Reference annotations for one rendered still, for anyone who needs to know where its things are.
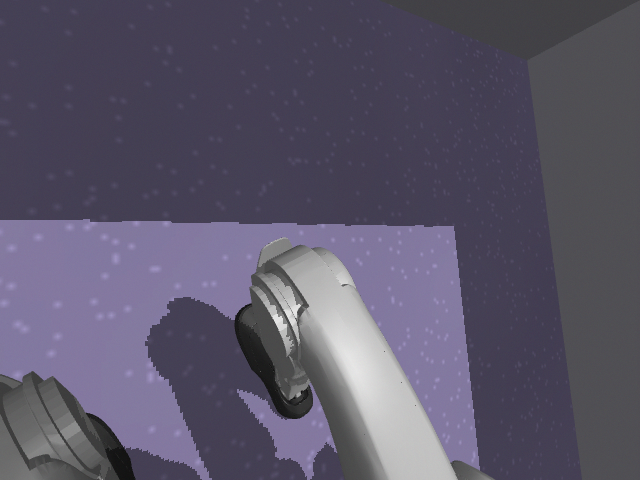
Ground right robot hand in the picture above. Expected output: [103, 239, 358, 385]
[450, 460, 495, 480]

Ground left robot foot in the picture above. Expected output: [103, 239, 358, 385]
[86, 413, 136, 480]

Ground right robot foot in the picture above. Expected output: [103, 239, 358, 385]
[235, 303, 313, 419]

